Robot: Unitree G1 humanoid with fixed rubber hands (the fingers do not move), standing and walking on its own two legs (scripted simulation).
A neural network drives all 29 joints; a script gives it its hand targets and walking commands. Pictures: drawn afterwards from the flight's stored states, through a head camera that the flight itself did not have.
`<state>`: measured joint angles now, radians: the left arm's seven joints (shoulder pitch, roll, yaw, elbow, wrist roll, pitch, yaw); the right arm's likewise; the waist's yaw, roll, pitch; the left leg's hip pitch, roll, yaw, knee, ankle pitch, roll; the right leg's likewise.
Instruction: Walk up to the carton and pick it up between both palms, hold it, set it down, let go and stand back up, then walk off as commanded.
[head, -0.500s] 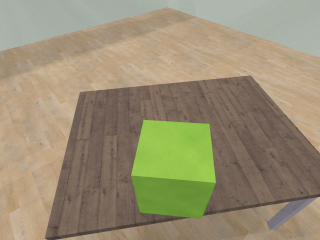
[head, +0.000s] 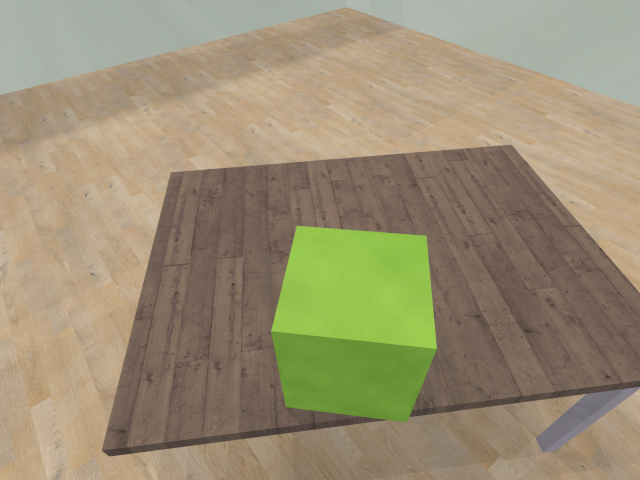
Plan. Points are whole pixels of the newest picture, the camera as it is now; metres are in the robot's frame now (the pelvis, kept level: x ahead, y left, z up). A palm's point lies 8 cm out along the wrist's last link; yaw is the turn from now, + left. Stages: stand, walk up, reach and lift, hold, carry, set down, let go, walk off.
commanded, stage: stand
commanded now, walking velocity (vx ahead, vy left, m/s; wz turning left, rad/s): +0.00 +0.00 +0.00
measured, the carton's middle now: (352, 325) +0.40 -0.04 -0.09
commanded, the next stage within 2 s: walk off in 0.46 s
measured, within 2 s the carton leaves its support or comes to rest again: neither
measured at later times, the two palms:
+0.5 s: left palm out of the picture +0.10 +0.29 -0.10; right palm out of the picture +0.12 -0.30 -0.10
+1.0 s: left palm out of the picture +0.08 +0.27 -0.09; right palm out of the picture +0.11 -0.35 -0.11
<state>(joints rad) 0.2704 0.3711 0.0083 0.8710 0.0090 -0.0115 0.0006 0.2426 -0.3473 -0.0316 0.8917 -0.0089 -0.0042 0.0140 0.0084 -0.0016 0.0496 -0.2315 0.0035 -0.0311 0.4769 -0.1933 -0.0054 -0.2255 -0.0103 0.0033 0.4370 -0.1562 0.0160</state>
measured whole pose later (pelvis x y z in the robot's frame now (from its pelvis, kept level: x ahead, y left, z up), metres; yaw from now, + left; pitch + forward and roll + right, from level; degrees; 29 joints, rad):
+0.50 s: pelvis +0.03 -0.01 +0.01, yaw +0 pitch -4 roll +0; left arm 0.17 0.35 0.01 0.97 0.00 -0.02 0.01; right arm 0.17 -0.35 -0.01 0.95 0.01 -0.01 -0.01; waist 0.01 0.00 0.08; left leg -0.14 0.01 -0.04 0.40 -0.19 -0.01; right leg -0.14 -0.01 0.00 0.38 -0.17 0.01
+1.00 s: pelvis -0.03 -0.04 -0.01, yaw -1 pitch -2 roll +2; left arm 0.19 0.36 0.09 0.74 0.02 0.02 -0.02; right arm 0.14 -0.39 -0.09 0.70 -0.02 0.02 -0.04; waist 0.01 0.04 0.18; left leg -0.40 -0.01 -0.05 0.85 -0.43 0.01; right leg -0.30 0.04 0.06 0.61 -0.26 -0.03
